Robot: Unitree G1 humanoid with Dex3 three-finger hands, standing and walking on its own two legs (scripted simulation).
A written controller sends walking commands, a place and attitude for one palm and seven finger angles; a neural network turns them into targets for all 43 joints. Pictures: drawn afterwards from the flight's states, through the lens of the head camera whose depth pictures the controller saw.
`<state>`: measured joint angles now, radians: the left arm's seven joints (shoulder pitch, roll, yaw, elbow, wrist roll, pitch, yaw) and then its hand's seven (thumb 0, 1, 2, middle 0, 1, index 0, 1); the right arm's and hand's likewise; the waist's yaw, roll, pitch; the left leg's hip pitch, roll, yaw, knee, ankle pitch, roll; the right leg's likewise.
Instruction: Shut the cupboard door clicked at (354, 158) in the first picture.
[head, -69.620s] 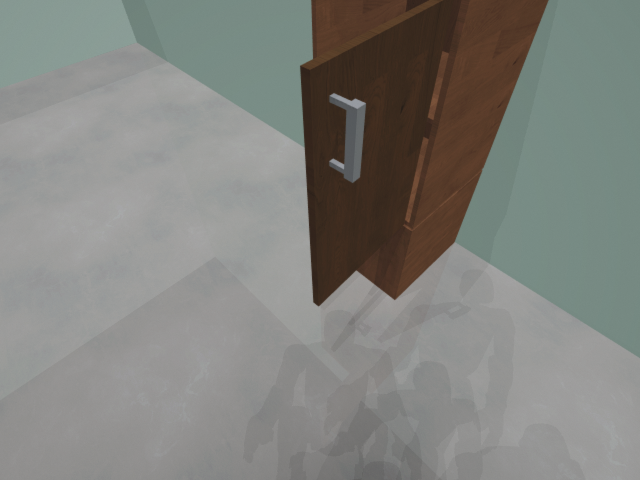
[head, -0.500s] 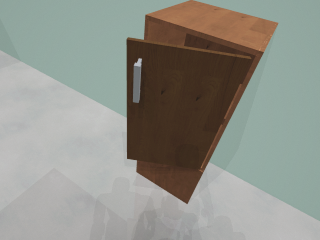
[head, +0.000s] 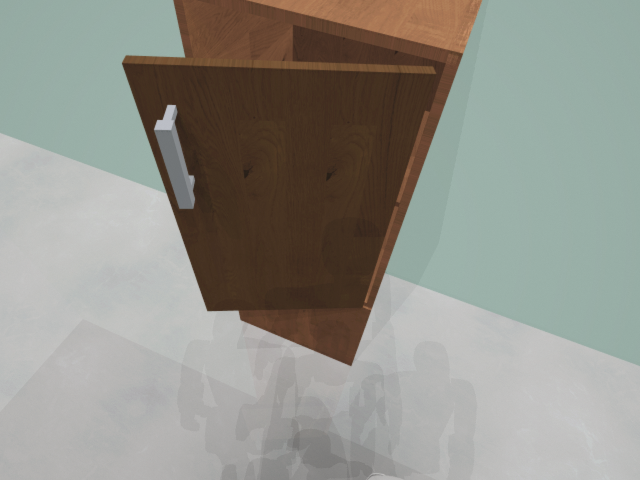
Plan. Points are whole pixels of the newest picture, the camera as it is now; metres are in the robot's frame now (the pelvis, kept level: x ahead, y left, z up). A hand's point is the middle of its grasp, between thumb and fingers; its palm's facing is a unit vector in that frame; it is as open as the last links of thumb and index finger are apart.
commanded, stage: shuffle to correct the standing spot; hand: left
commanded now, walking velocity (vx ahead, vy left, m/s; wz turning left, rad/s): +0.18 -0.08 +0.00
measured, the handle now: (179, 159) +0.49 +0.19 +0.12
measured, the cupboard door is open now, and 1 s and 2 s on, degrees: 25 25 25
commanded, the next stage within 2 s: come to a stop and stand still in 0.08 s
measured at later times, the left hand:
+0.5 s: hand out of the picture +0.08 +0.14 -0.20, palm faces +0.09 -0.99 -0.14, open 7.3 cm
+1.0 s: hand out of the picture +0.02 +0.11 -0.19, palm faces +0.12 -0.98 -0.14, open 7.4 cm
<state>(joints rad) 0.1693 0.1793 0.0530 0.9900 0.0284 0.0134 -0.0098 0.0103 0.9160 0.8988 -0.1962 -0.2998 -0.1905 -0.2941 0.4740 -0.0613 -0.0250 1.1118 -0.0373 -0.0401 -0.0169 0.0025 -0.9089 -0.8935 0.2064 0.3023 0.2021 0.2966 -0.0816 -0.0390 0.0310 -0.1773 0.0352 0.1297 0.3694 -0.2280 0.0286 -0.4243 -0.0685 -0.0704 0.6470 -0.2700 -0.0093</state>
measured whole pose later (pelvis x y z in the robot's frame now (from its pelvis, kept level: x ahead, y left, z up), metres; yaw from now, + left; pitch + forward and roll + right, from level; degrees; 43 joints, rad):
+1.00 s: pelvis +0.05 -0.04 -0.01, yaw +2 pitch +0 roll +0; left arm 0.36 0.13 0.02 1.05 0.03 -0.02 0.02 0.01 0.90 0.90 -0.20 -0.30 -0.20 -0.30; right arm 0.29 -0.19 -0.04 1.07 -0.01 0.03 -0.01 0.00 -0.92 -0.89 0.20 0.30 0.20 0.30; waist 0.04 -0.03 0.01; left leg -0.22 0.01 0.06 0.52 -0.28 -0.01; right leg -0.16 -0.04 -0.09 0.47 -0.31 0.00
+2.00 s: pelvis +0.03 -0.02 -0.01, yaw +1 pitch -2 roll +1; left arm 0.32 0.14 -0.02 1.12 0.02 -0.02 0.04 0.01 0.91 0.90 -0.20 -0.30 -0.20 -0.29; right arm 0.30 -0.18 0.00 1.07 -0.01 -0.02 -0.02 0.02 -0.93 -0.89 0.20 0.30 0.20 0.30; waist 0.01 0.04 0.01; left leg -0.19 -0.02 0.11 0.48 -0.26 0.05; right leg -0.19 -0.08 -0.04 0.52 -0.30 0.04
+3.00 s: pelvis -0.01 -0.05 -0.06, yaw +2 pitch +7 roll -1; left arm 0.42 0.25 0.14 -0.15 -0.29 -0.16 -0.29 0.02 0.90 0.90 -0.74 -0.89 -0.74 -0.88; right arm 0.26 -0.16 0.04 0.54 0.05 -0.22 -0.07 0.01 -0.90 -0.89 0.21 0.30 0.21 0.30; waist 0.01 0.04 -0.08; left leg -0.65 0.04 0.02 0.95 -0.42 0.00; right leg -0.60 -0.03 -0.10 0.93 -0.45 -0.02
